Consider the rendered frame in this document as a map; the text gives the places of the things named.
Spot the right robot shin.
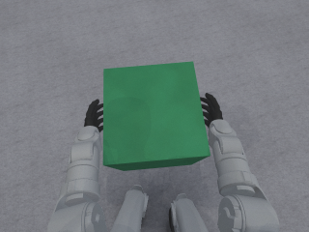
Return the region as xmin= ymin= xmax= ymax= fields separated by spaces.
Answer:
xmin=174 ymin=193 xmax=194 ymax=232

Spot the left robot upper arm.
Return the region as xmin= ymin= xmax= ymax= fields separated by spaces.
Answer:
xmin=47 ymin=201 xmax=108 ymax=232

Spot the robot left forearm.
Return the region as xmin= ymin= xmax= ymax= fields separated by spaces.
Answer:
xmin=46 ymin=126 xmax=102 ymax=232

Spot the robot right thigh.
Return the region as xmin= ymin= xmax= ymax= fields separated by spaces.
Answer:
xmin=170 ymin=198 xmax=209 ymax=232

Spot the carton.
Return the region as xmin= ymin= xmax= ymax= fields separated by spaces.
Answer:
xmin=102 ymin=61 xmax=211 ymax=171

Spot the right robot hand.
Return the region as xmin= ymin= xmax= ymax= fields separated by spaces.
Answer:
xmin=200 ymin=93 xmax=223 ymax=128

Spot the right robot upper arm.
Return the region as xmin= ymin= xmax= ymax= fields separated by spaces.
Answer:
xmin=217 ymin=194 xmax=279 ymax=232

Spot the left robot hand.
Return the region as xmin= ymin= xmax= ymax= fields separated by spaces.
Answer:
xmin=84 ymin=99 xmax=103 ymax=132

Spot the robot right forearm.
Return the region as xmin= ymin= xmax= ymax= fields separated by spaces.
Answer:
xmin=208 ymin=119 xmax=280 ymax=231

